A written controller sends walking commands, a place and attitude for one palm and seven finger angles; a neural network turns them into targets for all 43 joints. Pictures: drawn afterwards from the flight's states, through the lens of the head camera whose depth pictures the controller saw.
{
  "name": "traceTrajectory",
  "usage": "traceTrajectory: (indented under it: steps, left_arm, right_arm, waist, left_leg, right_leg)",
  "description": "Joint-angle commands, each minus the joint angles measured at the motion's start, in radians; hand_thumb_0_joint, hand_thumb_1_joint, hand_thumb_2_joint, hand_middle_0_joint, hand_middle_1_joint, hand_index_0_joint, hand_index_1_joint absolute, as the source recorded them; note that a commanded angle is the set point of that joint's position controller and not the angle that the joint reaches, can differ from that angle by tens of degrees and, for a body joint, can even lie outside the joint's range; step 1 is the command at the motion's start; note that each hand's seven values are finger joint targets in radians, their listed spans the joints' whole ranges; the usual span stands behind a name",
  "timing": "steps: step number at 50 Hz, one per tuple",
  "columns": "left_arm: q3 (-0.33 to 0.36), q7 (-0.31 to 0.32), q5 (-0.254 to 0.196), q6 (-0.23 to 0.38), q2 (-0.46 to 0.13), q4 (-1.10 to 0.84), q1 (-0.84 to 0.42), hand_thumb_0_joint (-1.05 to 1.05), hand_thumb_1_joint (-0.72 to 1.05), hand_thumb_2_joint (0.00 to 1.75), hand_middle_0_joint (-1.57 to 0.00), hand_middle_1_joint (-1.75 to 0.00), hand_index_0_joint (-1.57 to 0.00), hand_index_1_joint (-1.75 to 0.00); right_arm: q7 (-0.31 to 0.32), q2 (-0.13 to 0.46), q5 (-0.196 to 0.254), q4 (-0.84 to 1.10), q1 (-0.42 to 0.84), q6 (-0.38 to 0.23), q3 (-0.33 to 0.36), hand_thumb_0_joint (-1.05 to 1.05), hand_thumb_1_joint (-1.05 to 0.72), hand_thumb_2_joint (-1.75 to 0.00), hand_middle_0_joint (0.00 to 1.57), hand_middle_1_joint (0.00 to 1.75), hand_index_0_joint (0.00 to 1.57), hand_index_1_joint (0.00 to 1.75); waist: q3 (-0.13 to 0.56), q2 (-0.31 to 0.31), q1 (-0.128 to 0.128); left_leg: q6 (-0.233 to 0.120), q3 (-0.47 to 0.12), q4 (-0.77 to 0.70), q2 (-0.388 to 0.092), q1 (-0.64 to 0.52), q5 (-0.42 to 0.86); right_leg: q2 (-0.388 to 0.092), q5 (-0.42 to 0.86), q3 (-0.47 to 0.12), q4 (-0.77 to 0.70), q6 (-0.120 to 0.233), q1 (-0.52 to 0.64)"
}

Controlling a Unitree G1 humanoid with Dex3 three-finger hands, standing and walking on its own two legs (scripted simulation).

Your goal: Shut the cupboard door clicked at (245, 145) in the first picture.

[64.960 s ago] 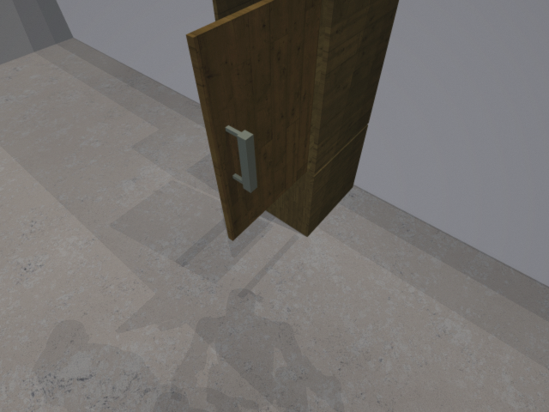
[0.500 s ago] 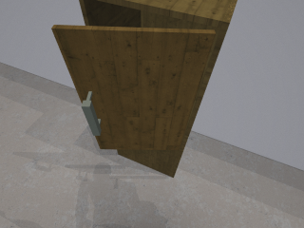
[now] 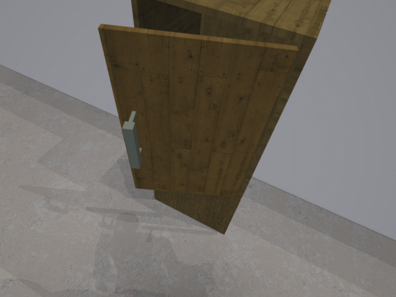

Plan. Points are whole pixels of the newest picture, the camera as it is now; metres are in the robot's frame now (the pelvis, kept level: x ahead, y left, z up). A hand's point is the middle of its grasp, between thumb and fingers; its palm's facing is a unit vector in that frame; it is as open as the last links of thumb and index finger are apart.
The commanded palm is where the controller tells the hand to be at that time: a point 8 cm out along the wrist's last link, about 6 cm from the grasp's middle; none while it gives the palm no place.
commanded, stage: come to a stop and stand still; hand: left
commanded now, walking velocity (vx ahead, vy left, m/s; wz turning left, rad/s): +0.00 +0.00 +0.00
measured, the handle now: (134, 140) +0.48 +0.21 -0.02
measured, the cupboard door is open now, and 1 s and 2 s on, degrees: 23 23 23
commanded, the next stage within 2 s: look again from close up in 0.72 s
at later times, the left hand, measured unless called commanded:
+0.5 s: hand out of the picture -0.04 +0.15 -0.17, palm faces +0.00 -0.99 -0.17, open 7.4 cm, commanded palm none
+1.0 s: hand out of the picture -0.04 +0.14 -0.17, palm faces +0.00 -0.98 -0.18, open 7.4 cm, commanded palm none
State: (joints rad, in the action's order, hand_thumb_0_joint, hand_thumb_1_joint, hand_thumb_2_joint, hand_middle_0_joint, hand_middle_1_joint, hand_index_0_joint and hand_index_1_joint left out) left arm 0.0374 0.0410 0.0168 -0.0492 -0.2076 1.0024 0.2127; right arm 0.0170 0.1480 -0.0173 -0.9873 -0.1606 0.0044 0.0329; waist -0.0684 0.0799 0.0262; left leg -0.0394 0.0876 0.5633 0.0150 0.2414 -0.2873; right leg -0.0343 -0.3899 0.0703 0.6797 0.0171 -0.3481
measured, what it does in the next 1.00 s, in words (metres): steps on the spot: right foot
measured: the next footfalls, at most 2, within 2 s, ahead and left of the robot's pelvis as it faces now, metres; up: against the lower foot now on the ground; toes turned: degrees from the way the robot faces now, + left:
right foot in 0.24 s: -0.03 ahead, -0.12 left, +0.00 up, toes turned -3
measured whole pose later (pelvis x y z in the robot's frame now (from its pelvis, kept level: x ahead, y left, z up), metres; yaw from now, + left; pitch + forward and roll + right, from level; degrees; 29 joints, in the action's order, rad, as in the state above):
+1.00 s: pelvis -0.03 -0.01 +0.01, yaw +0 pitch -2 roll +0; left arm -0.02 0.05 0.01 0.03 -0.11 1.10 0.33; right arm 0.02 0.15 -0.01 -1.09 -0.30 -0.01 0.01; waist -0.04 -0.02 -0.02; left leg -0.02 0.07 0.53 -0.03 0.27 -0.23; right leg 0.01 -0.32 0.05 0.50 0.02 -0.15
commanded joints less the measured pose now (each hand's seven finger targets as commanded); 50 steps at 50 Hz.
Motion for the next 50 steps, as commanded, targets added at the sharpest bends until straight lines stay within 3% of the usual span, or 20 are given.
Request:
traceTrajectory:
  steps: [1,3,8,10,11,12,13,15,22,28,37,40,41,42,43,44,45,46,50]
  left_arm:
    - [0.01,-0.004,0.01,0.004,-0.047,-0.038,0.046,0.0,0.9,0.9,-0.2,-0.3,-0.2,-0.3]
    - [0.0,-0.01,0.011,0.01,-0.026,-0.018,0.072,0.0,0.9,0.9,-0.2,-0.3,-0.2,-0.3]
    - [-0.014,-0.01,0.007,0.031,-0.007,-0.002,0.07,0.0,0.9,0.9,-0.2,-0.3,-0.2,-0.3]
    - [-0.015,-0.007,0.006,0.045,-0.018,0.022,0.123,0.0,0.9,0.9,-0.2,-0.3,-0.2,-0.3]
    - [-0.016,-0.004,0.008,0.053,-0.04,0.031,0.129,0.0,0.9,0.9,-0.2,-0.3,-0.2,-0.3]
    - [-0.017,-0.004,0.007,0.059,-0.062,0.031,0.118,0.0,0.9,0.9,-0.2,-0.3,-0.2,-0.3]
    - [-0.019,-0.004,0.003,0.062,-0.071,0.033,0.117,0.0,0.9,0.9,-0.2,-0.3,-0.2,-0.3]
    - [-0.021,-0.004,0.0,0.068,-0.057,0.042,0.105,0.0,0.9,0.9,-0.2,-0.3,-0.2,-0.3]
    - [-0.031,-0.006,-0.001,0.056,-0.044,0.064,0.114,0.0,0.9,0.9,-0.2,-0.3,-0.2,-0.3]
    - [-0.03,-0.008,-0.006,0.058,-0.037,0.079,0.135,0.0,0.9,0.9,-0.2,-0.3,-0.2,-0.3]
    - [-0.031,-0.006,-0.007,0.064,-0.009,0.098,0.16,0.0,0.9,0.9,-0.2,-0.3,-0.2,-0.3]
    - [-0.032,-0.004,-0.008,0.069,-0.002,0.102,0.17,0.0,0.9,0.9,-0.2,-0.3,-0.2,-0.3]
    - [-0.039,0.032,0.013,0.094,-0.023,0.119,0.228,0.0,0.9,0.9,-0.2,-0.3,-0.2,-0.3]
    - [-0.029,0.031,0.007,0.107,-0.074,0.089,0.204,0.0,0.9,0.9,-0.2,-0.3,-0.2,-0.3]
    - [-0.032,0.023,0.002,0.111,-0.057,0.068,0.185,0.0,0.9,0.9,-0.2,-0.3,-0.2,-0.3]
    - [-0.037,0.023,-0.003,0.115,-0.037,0.075,0.2,0.0,0.9,0.9,-0.2,-0.3,-0.2,-0.3]
    - [-0.037,0.024,-0.007,0.114,-0.026,0.067,0.192,0.0,0.9,0.9,-0.2,-0.3,-0.2,-0.3]
    - [-0.036,0.022,-0.007,0.108,-0.019,0.058,0.185,0.0,0.9,0.9,-0.2,-0.3,-0.2,-0.3]
    - [-0.038,0.016,-0.002,0.088,-0.013,0.044,0.176,0.0,0.9,0.9,-0.2,-0.3,-0.2,-0.3]
  right_arm:
    - [0.018,0.122,-0.008,0.053,0.011,-0.008,0.002,0.0,-0.9,-0.9,0.2,0.3,0.2,0.3]
    - [0.019,0.126,-0.007,0.051,0.001,-0.012,0.0,0.0,-0.9,-0.9,0.2,0.3,0.2,0.3]
    - [0.018,0.138,-0.005,0.014,-0.092,-0.018,0.011,0.0,-0.9,-0.9,0.2,0.3,0.2,0.3]
    - [0.016,0.136,0.004,0.007,-0.093,-0.02,0.011,0.0,-0.9,-0.9,0.2,0.3,0.2,0.3]
    - [0.013,0.117,0.011,0.004,-0.092,-0.02,0.007,0.0,-0.9,-0.9,0.2,0.3,0.2,0.3]
    - [0.009,0.097,0.013,0.002,-0.092,-0.018,0.002,0.0,-0.9,-0.9,0.2,0.3,0.2,0.3]
    - [0.006,0.092,0.011,-0.003,-0.103,-0.022,0.0,0.0,-0.9,-0.9,0.2,0.3,0.2,0.3]
    - [0.006,0.105,0.006,-0.029,-0.106,-0.021,0.004,0.0,-0.9,-0.9,0.2,0.3,0.2,0.3]
    - [0.003,0.086,0.004,-0.088,-0.122,-0.005,-0.012,0.0,-0.9,-0.9,0.2,0.3,0.2,0.3]
    - [0.006,0.074,0.002,-0.115,-0.171,-0.007,-0.018,0.0,-0.9,-0.9,0.2,0.3,0.2,0.3]
    - [0.013,0.048,0.004,-0.141,-0.205,-0.018,-0.021,0.0,-0.9,-0.9,0.2,0.3,0.2,0.3]
    - [0.014,0.044,0.005,-0.145,-0.213,-0.022,-0.021,0.0,-0.9,-0.9,0.2,0.3,0.2,0.3]
    - [0.002,0.098,0.009,-0.073,-0.092,-0.036,-0.02,0.0,-0.9,-0.9,0.2,0.3,0.2,0.3]
    - [0.0,0.069,0.008,-0.033,-0.11,-0.03,-0.027,0.0,-0.9,-0.9,0.2,0.3,0.2,0.3]
    - [0.002,0.026,0.002,-0.055,-0.193,-0.035,-0.025,0.0,-0.9,-0.9,0.2,0.3,0.2,0.3]
    - [0.005,0.037,0.002,-0.063,-0.207,-0.04,-0.023,0.0,-0.9,-0.9,0.2,0.3,0.2,0.3]
    - [0.007,0.057,0.005,-0.059,-0.216,-0.04,-0.019,0.0,-0.9,-0.9,0.2,0.3,0.2,0.3]
    - [0.009,0.066,0.007,-0.056,-0.208,-0.038,-0.016,0.0,-0.9,-0.9,0.2,0.3,0.2,0.3]
    - [0.006,0.078,0.004,-0.047,-0.174,-0.031,-0.017,0.0,-0.9,-0.9,0.2,0.3,0.2,0.3]
  waist:
    - [-0.009,-0.283,0.013]
    - [-0.003,-0.22,0.016]
    - [0.06,-0.153,-0.019]
    - [0.089,-0.096,-0.001]
    - [0.086,-0.036,-0.011]
    - [0.074,-0.003,-0.023]
    - [0.096,-0.016,-0.031]
    - [0.128,0.038,-0.034]
    - [-0.063,-0.054,-0.029]
    - [-0.037,-0.082,-0.026]
    - [-0.019,-0.07,-0.018]
    - [0.004,-0.061,-0.018]
    - [-0.039,-0.143,0.01]
    - [-0.011,-0.116,-0.043]
    - [0.077,-0.117,-0.061]
    - [0.151,-0.049,-0.049]
    - [0.176,0.009,-0.057]
    - [0.165,-0.008,-0.052]
    - [-0.011,-0.04,-0.039]
  left_leg:
    - [-0.132,-0.247,-0.347,-0.265,0.157,0.133]
    - [-0.129,-0.221,-0.332,-0.245,0.112,0.168]
    - [-0.125,-0.216,-0.285,-0.242,-0.055,0.237]
    - [-0.075,-0.187,-0.215,-0.196,-0.038,0.188]
    - [-0.03,-0.148,-0.187,-0.144,-0.013,0.14]
    - [-0.004,-0.112,-0.173,-0.111,-0.027,0.152]
    - [0.006,-0.103,-0.175,-0.098,-0.064,0.168]
    - [0.009,-0.095,-0.156,-0.113,-0.115,0.216]
    - [0.018,-0.105,-0.228,-0.109,-0.041,0.018]
    - [0.023,-0.107,-0.236,-0.109,-0.023,0.009]
    - [0.021,-0.104,-0.225,-0.119,-0.037,0.093]
    - [0.022,-0.099,-0.215,-0.122,-0.052,0.136]
    - [0.045,-0.084,-0.004,-0.121,0.015,0.183]
    - [0.053,-0.081,-0.014,-0.101,0.008,0.124]
    - [0.036,-0.076,-0.062,-0.088,-0.031,0.105]
    - [0.028,-0.086,-0.053,-0.094,-0.042,0.18]
    - [0.021,-0.094,-0.054,-0.104,-0.048,0.211]
    - [0.018,-0.092,-0.064,-0.107,-0.054,0.22]
    - [0.011,-0.113,-0.114,-0.111,0.009,0.172]
  right_leg:
    - [-0.016,-0.052,-0.084,0.203,-0.009,0.035]
    - [-0.017,-0.018,-0.074,0.186,-0.016,0.02]
    - [-0.024,-0.022,-0.042,-0.077,-0.032,0.054]
    - [-0.034,0.128,-0.071,-0.286,-0.03,0.155]
    - [-0.074,0.186,-0.148,-0.331,-0.011,0.172]
    - [-0.118,0.251,-0.175,-0.338,0.01,0.153]
    - [-0.139,0.29,-0.17,-0.324,0.022,0.14]
    - [-0.099,0.307,-0.147,-0.298,0.009,0.132]
    - [-0.075,-0.001,-0.151,-0.386,0.015,0.02]
    - [-0.07,0.0,-0.146,-0.381,0.02,0.048]
    - [-0.065,0.094,-0.134,-0.365,0.023,0.082]
    - [-0.067,0.136,-0.132,-0.357,0.023,0.096]
    - [-0.112,0.399,-0.195,-0.372,0.017,0.072]
    - [-0.175,0.642,-0.224,-0.357,0.026,0.105]
    - [-0.158,0.663,-0.184,-0.283,0.042,0.172]
    - [-0.126,0.688,-0.16,-0.252,0.042,0.223]
    - [-0.108,0.643,-0.142,-0.242,0.04,0.239]
    - [-0.1,0.567,-0.137,-0.24,0.039,0.223]
    - [-0.064,0.247,-0.13,-0.274,0.034,0.098]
